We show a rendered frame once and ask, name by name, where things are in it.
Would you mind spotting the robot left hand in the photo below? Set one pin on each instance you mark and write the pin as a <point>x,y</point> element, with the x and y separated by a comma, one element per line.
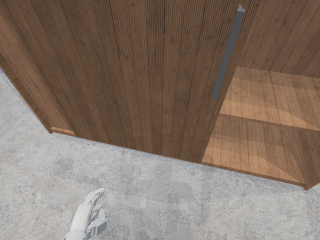
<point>84,218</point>

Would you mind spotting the wardrobe door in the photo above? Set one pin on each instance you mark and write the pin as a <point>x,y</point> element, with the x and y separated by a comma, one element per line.
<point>16,55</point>
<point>135,73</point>

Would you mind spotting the handle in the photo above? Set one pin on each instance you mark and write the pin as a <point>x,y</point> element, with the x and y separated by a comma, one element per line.
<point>228,50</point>

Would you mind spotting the robot left forearm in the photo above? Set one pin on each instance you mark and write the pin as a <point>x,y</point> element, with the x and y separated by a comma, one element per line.
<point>75,235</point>

